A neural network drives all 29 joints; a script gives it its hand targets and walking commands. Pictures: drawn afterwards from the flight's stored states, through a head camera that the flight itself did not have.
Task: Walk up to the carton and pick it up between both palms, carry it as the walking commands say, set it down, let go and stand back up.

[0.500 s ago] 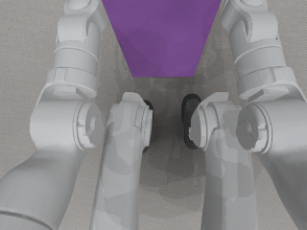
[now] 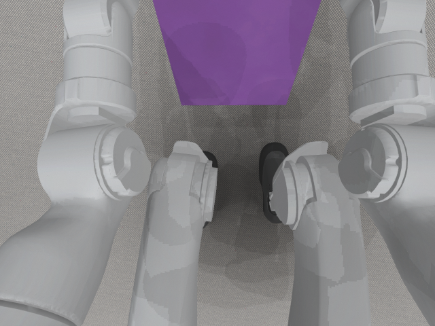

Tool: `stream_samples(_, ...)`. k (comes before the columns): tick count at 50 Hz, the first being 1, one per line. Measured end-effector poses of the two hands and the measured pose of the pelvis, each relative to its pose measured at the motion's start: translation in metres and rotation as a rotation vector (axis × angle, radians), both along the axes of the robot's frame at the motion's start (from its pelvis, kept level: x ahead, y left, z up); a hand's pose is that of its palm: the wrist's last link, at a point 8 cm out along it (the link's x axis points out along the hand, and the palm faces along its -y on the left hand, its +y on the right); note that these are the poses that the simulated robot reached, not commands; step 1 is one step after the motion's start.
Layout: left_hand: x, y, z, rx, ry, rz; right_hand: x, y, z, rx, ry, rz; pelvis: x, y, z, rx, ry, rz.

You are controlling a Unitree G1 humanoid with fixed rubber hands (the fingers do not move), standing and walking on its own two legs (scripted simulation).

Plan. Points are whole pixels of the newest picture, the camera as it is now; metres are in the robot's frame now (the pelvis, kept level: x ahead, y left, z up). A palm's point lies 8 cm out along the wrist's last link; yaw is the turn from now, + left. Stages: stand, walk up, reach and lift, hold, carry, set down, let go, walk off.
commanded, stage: set down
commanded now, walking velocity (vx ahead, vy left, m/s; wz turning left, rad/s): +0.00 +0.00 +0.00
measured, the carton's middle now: out of the picture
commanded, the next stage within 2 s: none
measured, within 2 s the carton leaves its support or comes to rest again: neither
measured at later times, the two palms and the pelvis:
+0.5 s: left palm out of the picture +0.57 +0.15 -0.14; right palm out of the picture +0.57 -0.13 -0.14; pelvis +0.01 +0.00 +0.00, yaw +0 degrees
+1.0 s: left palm out of the picture +0.57 +0.15 -0.16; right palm out of the picture +0.56 -0.13 -0.17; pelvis +0.01 +0.00 -0.01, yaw +0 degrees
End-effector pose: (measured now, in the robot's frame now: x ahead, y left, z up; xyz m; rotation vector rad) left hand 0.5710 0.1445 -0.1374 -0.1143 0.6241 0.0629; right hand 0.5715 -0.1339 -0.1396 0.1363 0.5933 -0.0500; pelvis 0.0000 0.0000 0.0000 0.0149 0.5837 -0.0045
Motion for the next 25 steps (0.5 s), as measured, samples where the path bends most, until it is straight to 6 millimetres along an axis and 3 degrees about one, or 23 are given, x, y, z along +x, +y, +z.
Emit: stream_samples(25,-0.0033,0.0014,-0.0036,-0.021,-0.026,-0.005,-0.0018,0.0002,-0.0022,-0.042,0.01,0.022,0.0065,0.0037,-0.0029,-0.011,0.015,0.003)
